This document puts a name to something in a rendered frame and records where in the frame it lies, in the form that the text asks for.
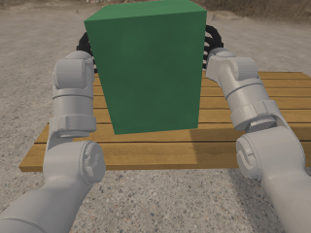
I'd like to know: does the left robot upper arm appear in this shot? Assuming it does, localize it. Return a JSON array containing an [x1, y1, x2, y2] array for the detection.
[[0, 140, 106, 233]]

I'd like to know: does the table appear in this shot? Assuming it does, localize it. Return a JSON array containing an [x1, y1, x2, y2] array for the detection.
[[18, 71, 311, 172]]

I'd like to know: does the robot right hand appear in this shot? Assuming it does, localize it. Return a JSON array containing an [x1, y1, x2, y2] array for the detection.
[[202, 24, 224, 69]]

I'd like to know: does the right robot upper arm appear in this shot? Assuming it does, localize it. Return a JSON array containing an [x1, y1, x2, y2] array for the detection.
[[235, 126, 311, 233]]

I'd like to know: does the robot right forearm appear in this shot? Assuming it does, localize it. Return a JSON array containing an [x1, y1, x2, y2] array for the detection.
[[205, 48, 306, 166]]

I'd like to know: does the carton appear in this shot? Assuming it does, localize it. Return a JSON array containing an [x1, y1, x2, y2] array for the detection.
[[84, 0, 207, 135]]

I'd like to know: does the robot left forearm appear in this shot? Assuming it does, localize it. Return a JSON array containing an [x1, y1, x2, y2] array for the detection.
[[43, 50, 97, 177]]

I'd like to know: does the robot left hand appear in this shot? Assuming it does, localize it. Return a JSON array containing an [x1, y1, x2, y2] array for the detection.
[[76, 32, 98, 74]]

